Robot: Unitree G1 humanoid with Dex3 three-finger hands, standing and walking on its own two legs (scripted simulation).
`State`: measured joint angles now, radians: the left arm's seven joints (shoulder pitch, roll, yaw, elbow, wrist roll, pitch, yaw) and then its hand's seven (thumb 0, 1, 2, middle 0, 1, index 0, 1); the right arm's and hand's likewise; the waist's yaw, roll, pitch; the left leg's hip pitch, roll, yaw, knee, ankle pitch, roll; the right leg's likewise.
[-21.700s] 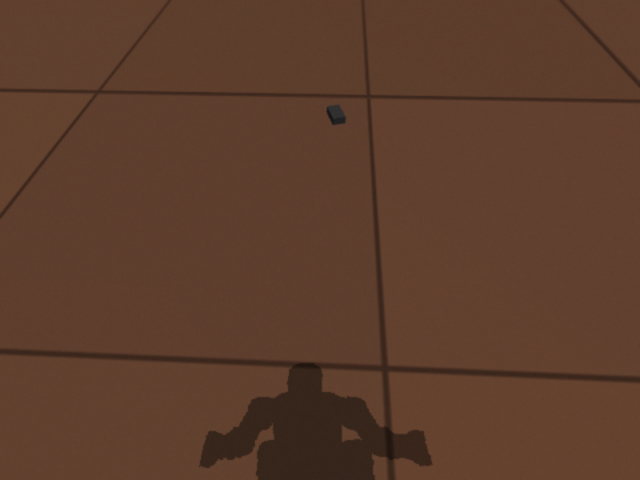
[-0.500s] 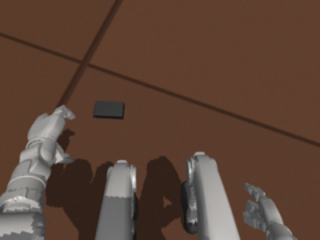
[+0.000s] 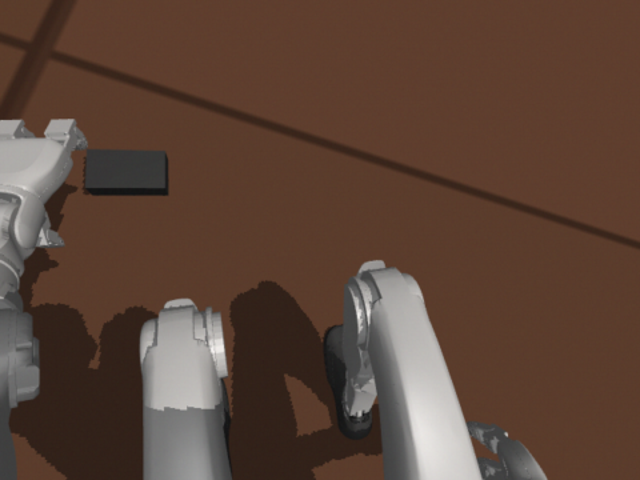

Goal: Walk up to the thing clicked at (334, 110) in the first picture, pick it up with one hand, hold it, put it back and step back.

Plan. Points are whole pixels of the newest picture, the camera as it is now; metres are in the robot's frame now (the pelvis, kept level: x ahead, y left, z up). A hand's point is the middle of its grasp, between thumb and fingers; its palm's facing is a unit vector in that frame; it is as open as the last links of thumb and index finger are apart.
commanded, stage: rise first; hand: left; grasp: from above
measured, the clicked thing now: (129, 173) +0.59 +0.22 -0.35
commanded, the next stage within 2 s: none
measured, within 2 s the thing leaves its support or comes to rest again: neither
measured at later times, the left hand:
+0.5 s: hand (69, 186) +0.50 +0.27 -0.20, palm faces -0.46 +0.00 -0.89, open 14.0 cm
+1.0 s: hand (77, 182) +0.52 +0.26 -0.22, palm faces -0.48 -0.01 -0.88, open 13.8 cm
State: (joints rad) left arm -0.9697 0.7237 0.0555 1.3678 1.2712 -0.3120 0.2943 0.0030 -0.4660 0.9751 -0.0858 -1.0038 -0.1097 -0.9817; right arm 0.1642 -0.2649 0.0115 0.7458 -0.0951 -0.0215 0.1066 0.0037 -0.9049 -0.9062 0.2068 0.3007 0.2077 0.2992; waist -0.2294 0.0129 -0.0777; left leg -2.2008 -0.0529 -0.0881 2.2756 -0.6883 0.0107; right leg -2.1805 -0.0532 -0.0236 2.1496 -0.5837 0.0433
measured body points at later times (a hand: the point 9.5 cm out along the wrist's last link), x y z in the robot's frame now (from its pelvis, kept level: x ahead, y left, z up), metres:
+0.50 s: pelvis +0.01 +0.00 -0.03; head +0.27 +0.07 +0.33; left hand +0.52 +0.26 -0.15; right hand +0.03 -0.29 -0.11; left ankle +0.08 +0.11 -0.34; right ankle +0.12 -0.14 -0.34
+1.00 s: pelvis +0.01 +0.00 -0.04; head +0.28 +0.07 +0.32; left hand +0.54 +0.26 -0.17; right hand +0.02 -0.28 -0.12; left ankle +0.08 +0.11 -0.34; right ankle +0.12 -0.14 -0.34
